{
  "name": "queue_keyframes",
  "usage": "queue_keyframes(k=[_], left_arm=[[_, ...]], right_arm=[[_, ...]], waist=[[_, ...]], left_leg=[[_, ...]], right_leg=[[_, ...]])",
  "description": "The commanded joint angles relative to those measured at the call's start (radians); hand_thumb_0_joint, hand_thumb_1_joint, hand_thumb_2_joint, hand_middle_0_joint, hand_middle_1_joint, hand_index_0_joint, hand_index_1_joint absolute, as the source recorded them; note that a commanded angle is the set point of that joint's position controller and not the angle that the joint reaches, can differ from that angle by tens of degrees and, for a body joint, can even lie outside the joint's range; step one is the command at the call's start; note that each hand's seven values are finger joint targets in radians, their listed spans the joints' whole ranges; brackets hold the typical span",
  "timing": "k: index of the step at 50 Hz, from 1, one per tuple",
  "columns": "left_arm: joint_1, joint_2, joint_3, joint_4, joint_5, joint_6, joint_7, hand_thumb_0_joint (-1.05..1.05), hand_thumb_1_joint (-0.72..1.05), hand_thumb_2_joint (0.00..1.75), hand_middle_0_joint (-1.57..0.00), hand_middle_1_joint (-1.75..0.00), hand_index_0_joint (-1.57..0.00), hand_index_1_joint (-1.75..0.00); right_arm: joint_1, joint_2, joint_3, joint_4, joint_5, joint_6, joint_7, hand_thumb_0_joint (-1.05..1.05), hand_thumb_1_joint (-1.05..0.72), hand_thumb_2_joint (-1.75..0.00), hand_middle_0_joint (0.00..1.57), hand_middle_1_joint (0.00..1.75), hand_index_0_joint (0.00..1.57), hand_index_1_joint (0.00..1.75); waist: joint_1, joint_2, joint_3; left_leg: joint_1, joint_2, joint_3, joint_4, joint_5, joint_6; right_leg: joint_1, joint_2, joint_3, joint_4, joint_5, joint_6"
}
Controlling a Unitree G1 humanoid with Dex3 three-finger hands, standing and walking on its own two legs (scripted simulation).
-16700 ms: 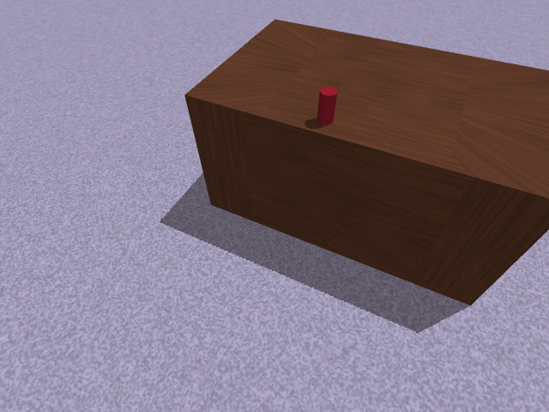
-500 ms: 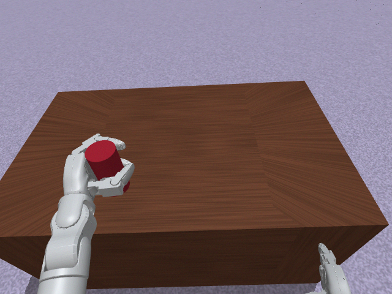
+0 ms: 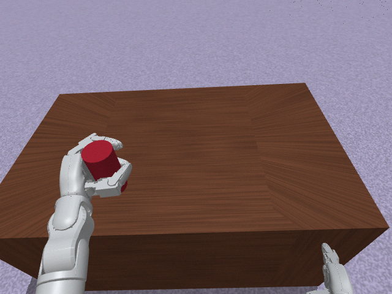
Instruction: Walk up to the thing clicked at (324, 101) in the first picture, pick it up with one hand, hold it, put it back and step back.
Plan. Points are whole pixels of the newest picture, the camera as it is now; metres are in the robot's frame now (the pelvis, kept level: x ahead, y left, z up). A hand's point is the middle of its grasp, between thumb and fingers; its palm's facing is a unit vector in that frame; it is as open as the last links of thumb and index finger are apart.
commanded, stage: hold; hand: left
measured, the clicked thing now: (106, 169) +0.32 +0.18 +0.13
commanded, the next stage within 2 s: crouch in 1.24 s
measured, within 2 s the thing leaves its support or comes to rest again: neither
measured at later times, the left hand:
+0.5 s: hand (113, 173) +0.32 +0.17 +0.12, palm faces +0.13 -0.99 -0.01, open 7.2 cm
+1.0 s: hand (114, 171) +0.32 +0.17 +0.13, palm faces +0.13 -0.99 -0.01, open 7.2 cm
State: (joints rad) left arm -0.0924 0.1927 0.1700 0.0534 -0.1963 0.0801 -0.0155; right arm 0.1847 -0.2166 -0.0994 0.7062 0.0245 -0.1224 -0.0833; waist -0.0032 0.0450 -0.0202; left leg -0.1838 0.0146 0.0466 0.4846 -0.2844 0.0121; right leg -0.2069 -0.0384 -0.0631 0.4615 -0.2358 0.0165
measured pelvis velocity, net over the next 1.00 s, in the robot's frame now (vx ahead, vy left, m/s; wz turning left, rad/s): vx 0.00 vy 0.00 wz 0.00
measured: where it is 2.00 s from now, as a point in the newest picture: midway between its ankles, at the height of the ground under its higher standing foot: outside the picture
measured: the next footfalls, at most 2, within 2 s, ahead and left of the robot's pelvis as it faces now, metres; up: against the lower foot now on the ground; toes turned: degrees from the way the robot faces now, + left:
none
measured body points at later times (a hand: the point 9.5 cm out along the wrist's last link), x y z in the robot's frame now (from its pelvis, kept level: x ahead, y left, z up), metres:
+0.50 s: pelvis +0.00 +0.00 +0.00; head -0.01 -0.02 +0.45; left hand +0.30 +0.22 +0.12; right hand +0.16 -0.27 -0.09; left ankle -0.01 +0.11 -0.74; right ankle +0.01 -0.13 -0.74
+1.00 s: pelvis +0.00 +0.00 +0.00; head -0.01 -0.02 +0.45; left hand +0.30 +0.22 +0.13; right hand +0.16 -0.26 -0.09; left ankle -0.01 +0.11 -0.74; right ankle +0.01 -0.13 -0.74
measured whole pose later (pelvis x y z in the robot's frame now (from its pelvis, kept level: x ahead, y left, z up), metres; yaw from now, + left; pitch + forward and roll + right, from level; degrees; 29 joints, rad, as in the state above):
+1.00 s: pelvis +0.00 +0.00 +0.00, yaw +0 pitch -1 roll +0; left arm -0.08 0.18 0.16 0.06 -0.20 0.07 -0.01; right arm 0.18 -0.22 -0.11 0.71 0.02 -0.10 -0.08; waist 0.00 0.05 -0.01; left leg -0.17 0.02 0.05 0.46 -0.27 0.01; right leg -0.20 -0.04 -0.06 0.44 -0.23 0.02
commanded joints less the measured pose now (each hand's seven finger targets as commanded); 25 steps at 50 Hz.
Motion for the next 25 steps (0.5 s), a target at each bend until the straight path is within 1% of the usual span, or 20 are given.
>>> queue_keyframes(k=[1, 2, 3, 5, 6, 8, 9, 11, 12, 13, 14, 15, 16, 17, 18, 20, 22, 23, 24, 25], left_arm=[[-0.357, 0.141, 0.068, -0.212, -0.016, -0.068, -0.006, 0.00, 0.50, 1.31, -1.29, -1.40, -1.31, -1.40], [-0.347, 0.148, 0.071, -0.207, -0.015, -0.067, -0.007, 0.00, 0.51, 1.29, -1.29, -1.40, -1.32, -1.39], [-0.317, 0.131, 0.058, -0.190, -0.013, -0.062, -0.010, 0.00, 0.50, 1.30, -1.29, -1.40, -1.32, -1.39], [-0.333, 0.140, 0.067, -0.231, -0.019, -0.069, -0.013, 0.00, 0.50, 1.30, -1.29, -1.40, -1.32, -1.39], [-0.315, 0.146, 0.075, -0.197, -0.016, -0.064, -0.010, 0.00, 0.52, 1.29, -1.29, -1.40, -1.32, -1.39], [-0.347, 0.152, 0.079, -0.271, -0.018, -0.081, -0.009, 0.00, 0.50, 1.30, -1.29, -1.41, -1.32, -1.39], [-0.335, 0.132, 0.053, -0.274, -0.013, -0.084, -0.009, 0.00, 0.49, 1.29, -1.30, -1.41, -1.33, -1.40], [-0.337, 0.144, 0.065, -0.286, -0.014, -0.087, -0.002, 0.00, 0.49, 1.31, -1.32, -1.43, -1.34, -1.42], [-0.335, 0.135, 0.055, -0.301, -0.013, -0.091, -0.001, 0.00, 0.48, 1.32, -1.31, -1.43, -1.34, -1.42], [-0.289, 0.116, 0.052, -0.233, -0.009, -0.086, 0.000, 0.00, 0.48, 1.31, -1.30, -1.42, -1.33, -1.41], [-0.299, 0.125, 0.064, -0.260, -0.015, -0.091, 0.001, 0.00, 0.48, 1.31, -1.30, -1.42, -1.33, -1.41], [-0.316, 0.132, 0.063, -0.268, -0.014, -0.094, 0.002, 0.00, 0.48, 1.32, -1.30, -1.42, -1.33, -1.42], [-0.328, 0.143, 0.065, -0.284, -0.009, -0.097, 0.006, 0.00, 0.47, 1.31, -1.31, -1.43, -1.33, -1.42], [-0.344, 0.157, 0.072, -0.316, -0.006, -0.101, 0.007, 0.00, 0.48, 1.31, -1.29, -1.42, -1.32, -1.41], [-0.326, 0.142, 0.068, -0.272, -0.007, -0.100, 0.007, 0.00, 0.48, 1.30, -1.29, -1.41, -1.32, -1.40], [-0.314, 0.143, 0.076, -0.243, -0.012, -0.101, 0.004, 0.00, 0.50, 1.32, -1.30, -1.42, -1.33, -1.42], [-0.309, 0.113, 0.044, -0.236, -0.010, -0.102, -0.004, 0.00, 0.52, 1.33, -1.31, -1.43, -1.34, -1.42], [-0.331, 0.166, 0.089, -0.312, -0.019, -0.115, -0.003, 0.00, 0.52, 1.34, -1.31, -1.44, -1.34, -1.43], [-0.261, 0.129, 0.060, -0.216, -0.011, -0.104, -0.006, 0.00, 0.50, 1.33, -1.32, -1.44, -1.34, -1.43], [-0.285, 0.124, 0.048, -0.246, -0.014, -0.105, -0.012, 0.00, 0.50, 1.33, -1.33, -1.45, -1.36, -1.44]], right_arm=[[-0.126, -0.124, -0.026, -0.157, 0.007, -0.053, -0.010, 0.00, 0.55, -0.05, 0.05, 0.05, 0.05, 0.05], [-0.105, -0.136, -0.038, -0.164, 0.008, -0.052, -0.011, 0.00, 0.55, -0.05, 0.05, 0.05, 0.05, 0.05], [-0.087, -0.117, -0.028, -0.144, 0.008, -0.048, -0.007, 0.00, 0.55, -0.05, 0.05, 0.05, 0.05, 0.05], [-0.069, -0.121, -0.030, -0.158, 0.009, -0.048, -0.003, 0.00, 0.56, -0.05, 0.05, 0.05, 0.05, 0.05], [-0.075, -0.149, -0.051, -0.163, 0.009, -0.048, -0.004, 0.00, 0.55, -0.05, 0.05, 0.05, 0.05, 0.05], [-0.087, -0.123, -0.036, -0.166, 0.009, -0.050, 0.003, 0.00, 0.55, -0.05, 0.05, 0.05, 0.05, 0.05], [-0.097, -0.112, -0.027, -0.176, 0.008, -0.053, 0.005, 0.00, 0.55, -0.05, 0.05, 0.05, 0.05, 0.05], [-0.110, -0.156, -0.058, -0.188, 0.006, -0.051, 0.000, 0.00, 0.55, -0.05, 0.05, 0.05, 0.05, 0.05], [-0.115, -0.137, -0.045, -0.190, 0.006, -0.052, 0.000, 0.00, 0.55, -0.05, 0.05, 0.05, 0.05, 0.05], [-0.109, -0.097, -0.013, -0.182, 0.007, -0.048, 0.004, 0.00, 0.55, -0.05, 0.05, 0.05, 0.05, 0.05], [-0.136, -0.115, -0.026, -0.172, 0.007, -0.046, 0.004, 0.00, 0.55, -0.05, 0.05, 0.05, 0.05, 0.05], [-0.127, -0.148, -0.052, -0.175, 0.004, -0.043, -0.002, 0.00, 0.55, -0.05, 0.05, 0.05, 0.05, 0.05], [-0.122, -0.158, -0.055, -0.199, 0.003, -0.045, -0.005, 0.00, 0.55, -0.05, 0.05, 0.05, 0.05, 0.05], [-0.114, -0.120, -0.029, -0.178, 0.005, -0.043, -0.001, 0.00, 0.55, -0.05, 0.05, 0.05, 0.05, 0.05], [-0.099, -0.121, -0.035, -0.148, 0.003, -0.040, -0.002, 0.00, 0.55, -0.05, 0.05, 0.05, 0.05, 0.05], [-0.134, -0.180, -0.069, -0.187, 0.000, -0.043, -0.007, 0.00, 0.56, -0.05, 0.05, 0.05, 0.05, 0.05], [-0.100, -0.105, -0.029, -0.148, 0.004, -0.035, -0.005, 0.00, 0.56, -0.05, 0.05, 0.05, 0.05, 0.05], [-0.090, -0.135, -0.046, -0.150, 0.001, -0.039, -0.007, 0.00, 0.56, -0.05, 0.05, 0.05, 0.05, 0.05], [-0.091, -0.133, -0.051, -0.121, 0.003, -0.038, -0.005, 0.00, 0.56, -0.05, 0.05, 0.05, 0.05, 0.05], [-0.092, -0.122, -0.039, -0.143, 0.004, -0.041, -0.004, 0.00, 0.55, -0.05, 0.05, 0.05, 0.05, 0.05]], waist=[[-0.006, -0.052, -0.199], [-0.017, -0.062, -0.205], [-0.005, -0.054, -0.193], [-0.005, -0.037, -0.205], [-0.007, -0.060, -0.199], [0.003, -0.025, -0.211], [0.000, -0.019, -0.206], [-0.004, -0.030, -0.218], [-0.003, -0.035, -0.217], [0.005, -0.049, -0.206], [0.011, -0.040, -0.196], [-0.003, -0.036, -0.198], [-0.004, -0.055, -0.232], [0.005, -0.027, -0.222], [-0.008, -0.029, -0.188], [-0.013, -0.063, -0.195], [-0.009, -0.041, -0.188], [0.001, -0.042, -0.200], [-0.008, -0.042, -0.171], [-0.013, -0.048, -0.197]], left_leg=[[0.055, -0.008, -0.029, -0.065, 0.250, 0.001], [0.059, -0.008, -0.030, -0.066, 0.265, 0.001], [0.054, -0.008, -0.029, -0.065, 0.282, -0.001], [0.065, -0.011, -0.026, -0.060, 0.292, -0.001], [0.059, -0.010, -0.027, -0.063, 0.293, -0.001], [0.063, -0.010, -0.026, -0.063, 0.291, -0.004], [0.066, -0.007, -0.030, -0.065, 0.300, -0.008], [0.067, -0.009, -0.027, -0.064, 0.280, -0.003], [0.068, -0.009, -0.027, -0.062, 0.273, -0.001], [0.051, -0.008, -0.028, -0.061, 0.287, -0.003], [0.044, -0.008, -0.029, -0.064, 0.274, -0.003], [0.054, -0.009, -0.026, -0.065, 0.252, 0.000], [0.069, -0.007, -0.027, -0.065, 0.264, 0.000], [0.063, -0.008, -0.027, -0.065, 0.270, -0.003], [0.056, -0.005, -0.028, -0.068, 0.256, -0.004], [0.059, -0.004, -0.029, -0.072, 0.240, -0.002], [0.054, -0.010, -0.023, -0.070, 0.226, 0.003], [0.057, -0.012, -0.025, -0.070, 0.227, 0.004], [0.050, -0.014, -0.021, -0.067, 0.225, 0.005], [0.057, -0.014, -0.021, -0.062, 0.247, 0.006]], right_leg=[[0.066, 0.026, -0.001, -0.057, 0.214, -0.018], [0.068, 0.028, -0.002, -0.057, 0.227, -0.019], [0.069, 0.027, -0.003, -0.050, 0.241, -0.021], [0.079, 0.026, -0.003, -0.052, 0.252, -0.020], [0.078, 0.026, -0.003, -0.051, 0.254, -0.019], [0.080, 0.027, -0.001, -0.049, 0.246, -0.021], [0.077, 0.031, -0.003, -0.045, 0.247, -0.022], [0.080, 0.029, 0.001, -0.051, 0.239, -0.020], [0.079, 0.028, 0.001, -0.051, 0.234, -0.019], [0.089, 0.028, 0.001, -0.051, 0.241, -0.020], [0.084, 0.028, 0.000, -0.050, 0.229, -0.021], [0.070, 0.028, 0.002, -0.055, 0.216, -0.019], [0.083, 0.029, 0.003, -0.054, 0.225, -0.019], [0.086, 0.028, 0.001, -0.052, 0.226, -0.022], [0.069, 0.031, 0.001, -0.052, 0.214, -0.021], [0.065, 0.032, 0.001, -0.056, 0.204, -0.019], [0.062, 0.026, 0.003, -0.064, 0.200, -0.017], [0.076, 0.026, 0.001, -0.065, 0.196, -0.015], [0.057, 0.024, 0.003, -0.061, 0.198, -0.016], [0.069, 0.024, 0.004, -0.060, 0.222, -0.013]])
